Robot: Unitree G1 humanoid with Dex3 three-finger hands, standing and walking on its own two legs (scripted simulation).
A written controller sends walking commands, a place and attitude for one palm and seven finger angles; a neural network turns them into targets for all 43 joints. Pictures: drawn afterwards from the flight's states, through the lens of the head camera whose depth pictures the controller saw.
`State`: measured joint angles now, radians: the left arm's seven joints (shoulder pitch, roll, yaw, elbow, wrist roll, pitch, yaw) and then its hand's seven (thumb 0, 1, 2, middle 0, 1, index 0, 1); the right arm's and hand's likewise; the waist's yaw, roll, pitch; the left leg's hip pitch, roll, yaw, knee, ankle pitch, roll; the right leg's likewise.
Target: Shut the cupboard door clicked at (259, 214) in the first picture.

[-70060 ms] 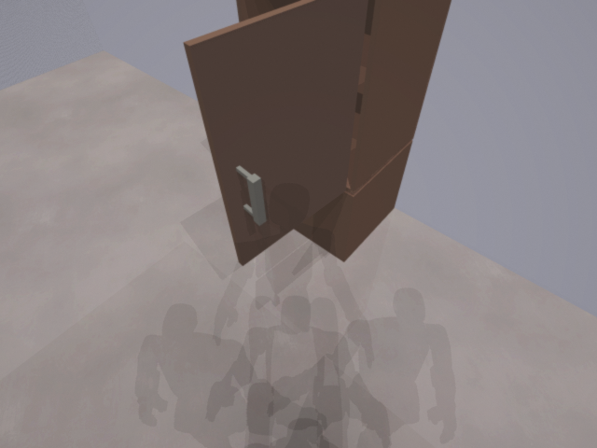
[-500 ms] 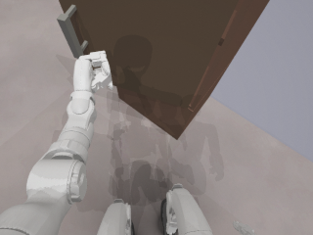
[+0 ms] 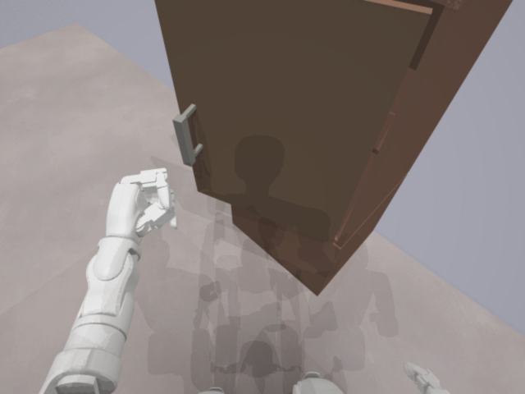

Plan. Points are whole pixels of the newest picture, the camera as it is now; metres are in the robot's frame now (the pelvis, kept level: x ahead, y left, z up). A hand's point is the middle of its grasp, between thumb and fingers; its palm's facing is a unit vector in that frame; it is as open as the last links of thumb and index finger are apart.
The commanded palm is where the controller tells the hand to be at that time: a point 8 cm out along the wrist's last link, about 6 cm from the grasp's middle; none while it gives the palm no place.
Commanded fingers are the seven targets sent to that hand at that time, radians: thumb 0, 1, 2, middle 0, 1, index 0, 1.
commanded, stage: draw the hand back to the body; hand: left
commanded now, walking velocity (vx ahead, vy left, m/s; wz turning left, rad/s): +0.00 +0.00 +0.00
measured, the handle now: (190, 136) +0.64 +0.17 -0.03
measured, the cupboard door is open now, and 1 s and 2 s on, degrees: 19 19 19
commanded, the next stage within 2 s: step back with the hand held close in 1.12 s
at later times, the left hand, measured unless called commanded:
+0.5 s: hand (56, 238) +0.27 +0.24 +0.16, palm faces +0.33 -0.89 -0.30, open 4.3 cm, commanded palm +0.22 +0.28 +0.18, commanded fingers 0.00 0.90 0.90 -0.50 -0.63 -0.50 -0.63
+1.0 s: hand out of the picture +0.21 +0.27 +0.20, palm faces +0.49 -0.78 -0.39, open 7.3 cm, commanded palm +0.16 +0.30 +0.23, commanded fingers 0.00 0.90 0.90 -0.20 -0.30 -0.20 -0.30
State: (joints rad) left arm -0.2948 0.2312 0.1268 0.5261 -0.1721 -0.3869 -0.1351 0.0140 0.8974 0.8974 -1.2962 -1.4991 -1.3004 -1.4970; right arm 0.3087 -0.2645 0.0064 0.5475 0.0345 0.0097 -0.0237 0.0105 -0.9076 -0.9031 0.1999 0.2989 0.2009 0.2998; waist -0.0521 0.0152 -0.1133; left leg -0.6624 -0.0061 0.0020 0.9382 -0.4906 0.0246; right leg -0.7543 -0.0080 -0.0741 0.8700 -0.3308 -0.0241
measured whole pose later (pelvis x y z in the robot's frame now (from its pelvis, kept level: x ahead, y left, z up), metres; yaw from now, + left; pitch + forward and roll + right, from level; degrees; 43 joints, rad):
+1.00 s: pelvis +0.02 +0.00 +0.05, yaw +0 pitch -4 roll +0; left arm 0.44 0.31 0.33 -0.32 -0.06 -0.10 0.13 0.01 0.89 0.90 -0.23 -0.33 -0.23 -0.33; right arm 0.21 -0.23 0.01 0.65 0.00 -0.11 -0.08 0.01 -0.91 -0.90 0.20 0.30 0.20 0.30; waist 0.07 0.07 0.03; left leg -0.05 -0.02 0.01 0.43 -0.30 0.03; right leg -0.17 -0.01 -0.06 0.42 -0.18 -0.01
